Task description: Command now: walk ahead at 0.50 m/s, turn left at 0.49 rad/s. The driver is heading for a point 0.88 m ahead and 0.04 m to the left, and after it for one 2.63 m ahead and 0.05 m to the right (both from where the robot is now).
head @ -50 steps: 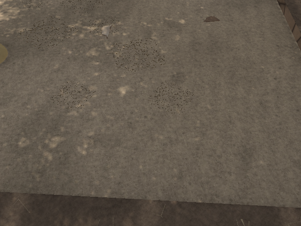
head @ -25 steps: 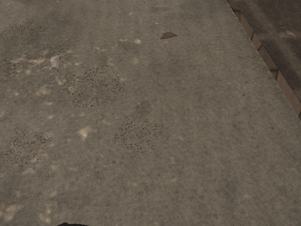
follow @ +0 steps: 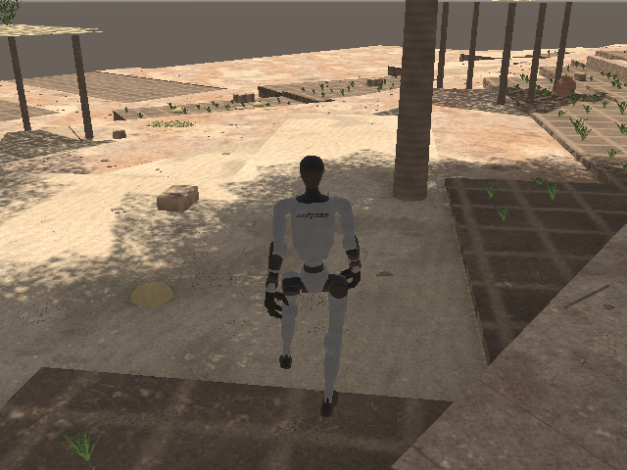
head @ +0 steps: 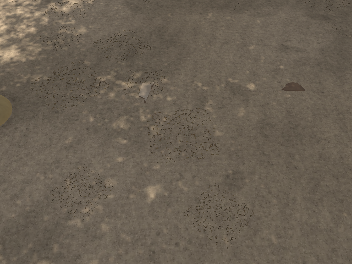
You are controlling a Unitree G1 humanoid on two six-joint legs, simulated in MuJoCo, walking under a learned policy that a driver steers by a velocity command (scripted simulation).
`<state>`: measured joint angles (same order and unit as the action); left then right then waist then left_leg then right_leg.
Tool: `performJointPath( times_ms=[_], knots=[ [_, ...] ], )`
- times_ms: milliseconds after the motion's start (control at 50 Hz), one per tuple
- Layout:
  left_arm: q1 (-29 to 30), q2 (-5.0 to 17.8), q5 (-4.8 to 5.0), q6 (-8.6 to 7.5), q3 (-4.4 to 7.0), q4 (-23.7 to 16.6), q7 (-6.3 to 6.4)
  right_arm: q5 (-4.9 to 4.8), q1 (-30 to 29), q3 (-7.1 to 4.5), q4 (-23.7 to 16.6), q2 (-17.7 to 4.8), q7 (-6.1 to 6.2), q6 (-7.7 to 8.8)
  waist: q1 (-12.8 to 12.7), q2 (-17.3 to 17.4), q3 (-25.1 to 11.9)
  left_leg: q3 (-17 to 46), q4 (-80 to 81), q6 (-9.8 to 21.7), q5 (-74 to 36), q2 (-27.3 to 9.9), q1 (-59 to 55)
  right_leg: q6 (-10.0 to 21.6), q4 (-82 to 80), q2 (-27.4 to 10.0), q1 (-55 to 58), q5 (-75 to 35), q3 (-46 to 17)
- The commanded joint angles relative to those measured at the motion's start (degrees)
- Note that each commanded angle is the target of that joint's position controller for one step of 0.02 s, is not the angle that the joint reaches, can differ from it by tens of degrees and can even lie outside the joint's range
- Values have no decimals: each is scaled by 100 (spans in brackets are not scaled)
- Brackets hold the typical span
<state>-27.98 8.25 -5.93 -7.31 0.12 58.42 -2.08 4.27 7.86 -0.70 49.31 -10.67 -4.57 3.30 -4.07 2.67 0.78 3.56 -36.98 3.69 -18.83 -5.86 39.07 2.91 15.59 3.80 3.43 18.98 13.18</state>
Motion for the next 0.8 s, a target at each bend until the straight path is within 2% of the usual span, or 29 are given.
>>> performJointPath(
  times_ms=[20, 80, 100, 120, 160, 180, 200, 220, 240, 260, 280, 300, 320, 340, 360, 380, 400, 440, 500, 540, 620, 660, 680, 700, 720, 740, 760, 780, 800],
  knots=[
    [-469, 617, 34, -66, 61, 52, -32, -38, -613, -81, -499, -337, 48, -37, 80, -352, 780, 58, 506, 26, 125, -58, 413, 975, -491, -1888, 274, -2591, -682],
    [-811, 640, 138, 27, 78, 295, 46, -8, -1111, -57, -564, -267, 18, -88, -77, -212, 991, -143, 1009, 36, 881, -23, 677, 851, -481, -1864, 1215, -2808, -476],
    [30, 1416, 1015, 253, 419, 57, 316, -1024, -1802, -179, -872, -441, 52, -20, -96, -169, 1553, -203, 985, 69, 805, 272, 602, 341, 86, -1846, 349, -3024, -258],
    [-41, 1463, 1048, 324, 409, 13, 449, -1005, -1751, -157, -920, -432, 25, 5, -15, -175, 1224, -369, 1095, 100, 713, 369, 144, 216, 472, -1865, 310, -3623, -166],
    [-250, 1432, 841, 424, 465, 57, 561, -716, -1325, -266, -852, -479, -50, -55, 116, -482, 629, -740, 1051, 219, 996, 627, -723, 99, 1333, -1849, 447, -4751, -22],
    [-210, 1434, 814, 474, 502, 31, 551, -658, -774, -368, -659, -595, -38, -102, 344, -647, 303, -781, 1030, 332, 1366, 732, -1427, 91, 2054, -1807, 402, -5039, -56],
    [-128, 1365, 778, 483, 500, 13, 511, -625, 61, -482, -366, -752, 16, -130, 713, -667, -101, -775, 1162, 535, 1266, 782, -2507, 80, 3074, -1741, 42, -5092, -73],
    [174, 1233, 786, 416, 477, -42, 440, -592, 1012, -615, -30, -1001, 132, -157, 1268, -456, -306, -538, 1679, 806, 470, 565, -3906, -89, 4639, -1436, -1004, -4249, 2],
    [46, 550, 506, 264, 349, -235, 313, -463, 1615, -650, 263, -1426, 262, -125, 1052, 1285, -938, 628, -9, 1253, -2750, -521, -6517, -339, 7413, -621, -3785, 1892, -259],
    [-612, 657, 740, 10, 241, -348, 172, -480, 2068, -596, 311, -1540, 259, -14, 1012, 905, -2672, 2404, -205, 2294, -2859, -1447, -8008, -321, 8180, -401, -4717, 2568, -1778],
    [143, 981, 1045, -116, 309, -665, 135, -464, 2532, -641, 452, -1492, 281, -70, 1342, 605, -2842, 2750, 792, 2417, -610, -1497, -7798, -363, 8010, -483, -5104, 2113, -1949],
    [762, 1046, 1134, -158, 316, -922, 187, -475, 1831, -616, 293, -1358, 331, -61, 1098, 179, -1890, 2550, 1423, 2034, 1027, -1338, -6799, -274, 7267, -828, -5475, 1263, -1836],
    [1103, 1196, 1031, -84, 356, -881, 304, -485, 862, -507, 7, -1059, 375, -33, 823, -403, -1175, 2239, 1735, 1772, 983, -1294, -5488, -341, 7089, -1028, -5245, 781, -1644],
    [891, 1297, 900, -3, 437, -760, 349, -454, 318, -443, -145, -939, 374, 60, 486, -758, -890, 2031, 1941, 1723, 637, -1344, -4247, -376, 6733, -1175, -4610, 168, -1800],
    [706, 1126, 763, 127, 460, -649, 357, -464, 87, -448, -134, -936, 351, 121, 230, -779, -521, 1640, 2108, 1578, 424, -1155, -3297, -473, 6248, -1307, -4101, -23, -1848],
    [561, 956, 719, 208, 453, -621, 356, -466, 50, -443, -58, -921, 333, 155, 101, -548, -348, 1239, 2232, 1438, 541, -949, -2753, -503, 5731, -1411, -3782, -101, -1866],
    [639, 886, 731, 258, 447, -630, 370, -426, 120, -435, 31, -931, 339, 209, 93, -331, -190, 934, 2370, 1346, 438, -815, -2358, -523, 5388, -1443, -3637, -219, -1824],
    [1135, 936, 711, 266, 450, -830, 377, -376, 337, -451, 180, -986, 425, 267, 197, -45, 7, 376, 2525, 1188, 46, -599, -2257, -494, 4554, -1413, -3806, -851, -1771],
    [1884, 839, 691, 223, 388, -1032, 283, -402, 457, -471, 264, -1061, 532, 277, 451, -12, 53, -295, 2640, 806, 171, -284, -2570, -219, 2993, -1175, -3764, -2204, -1601],
    [2296, 807, 734, 223, 359, -1153, 198, -432, 641, -477, 357, -1098, 559, 266, 607, -84, 48, -453, 2708, 675, 359, -357, -2965, -103, 2432, -1018, -3749, -2699, -1469],
    [2885, 865, 746, 251, 358, -1433, 48, -452, 952, -481, 551, -1087, 581, 132, 726, -132, 221, -631, 2431, 540, 106, -696, -4157, 122, 2061, -819, -4325, -2273, -1371],
    [2864, 942, 733, 264, 396, -1536, -41, -464, 833, -513, 496, -1212, 617, 36, 578, -20, 113, -796, 1931, 424, -1096, -774, -4510, 283, 2003, -599, -4145, -1624, -1100],
    [2688, 1034, 715, 281, 443, -1541, -68, -478, 746, -537, 447, -1305, 644, -3, 446, 121, -73, -890, 1527, 365, -1975, -770, -4576, 372, 2044, -420, -3774, -1267, -900],
    [2243, 1177, 702, 303, 524, -1471, -86, -481, 649, -551, 399, -1370, 672, -48, 173, 211, -347, -993, 844, 294, -2669, -732, -4494, 487, 2037, -219, -3117, -1028, -752],
    [1329, 1430, 701, 324, 670, -1253, -73, -492, 478, -537, 327, -1380, 697, -72, -325, 91, -749, -1139, -342, 139, -2541, -543, -3990, 677, 1676, -74, -1851, -1321, -826],
    [439, 2026, 688, 368, 858, -1111, 15, -385, 626, -465, 184, -1225, 699, -10, -539, -797, -1369, -1272, -2311, -109, -404, -125, -2516, 1144, 1543, -1025, -42, -1702, -2378],
    [518, 2160, 771, 347, 846, -1220, 18, -312, 1088, -240, 52, -562, 521, 183, -61, -1959, -2050, -560, -4293, -438, 4838, 1198, -150, 2303, 589, -2307, 1824, -766, -5685],
    [428, 1818, 699, 350, 728, -1227, 47, -500, 638, -357, -3, -1078, 390, 435, -323, -1357, -2124, 420, -4563, -220, 4878, 872, 580, 2037, 177, -2182, 2013, 49, -5846],
    [768, 1558, 654, 325, 674, -1311, 94, -685, 112, -387, -180, -1219, 357, 539, -306, -1023, -1329, 341, -4288, -122, 4441, 593, 915, 1764, 113, -2011, 1382, -50, -5039]
  ],
)
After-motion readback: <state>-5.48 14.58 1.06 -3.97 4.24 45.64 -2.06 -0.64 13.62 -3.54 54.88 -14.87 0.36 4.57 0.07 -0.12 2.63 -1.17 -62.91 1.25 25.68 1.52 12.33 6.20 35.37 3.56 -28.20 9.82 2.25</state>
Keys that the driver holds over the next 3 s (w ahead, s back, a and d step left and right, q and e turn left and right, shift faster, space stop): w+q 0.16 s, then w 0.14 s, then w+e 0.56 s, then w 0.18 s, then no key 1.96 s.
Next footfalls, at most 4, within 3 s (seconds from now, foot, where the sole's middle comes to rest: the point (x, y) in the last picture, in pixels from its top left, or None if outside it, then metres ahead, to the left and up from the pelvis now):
0.22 left None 0.31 0.14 -0.85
0.72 right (200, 240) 0.64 -0.03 -0.85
1.20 left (165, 178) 0.94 0.14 -0.85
1.52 right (216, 197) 0.85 -0.09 -0.85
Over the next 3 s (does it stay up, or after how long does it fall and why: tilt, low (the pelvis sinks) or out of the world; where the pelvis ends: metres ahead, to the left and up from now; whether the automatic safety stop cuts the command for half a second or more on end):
stays up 0.86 0.04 -0.08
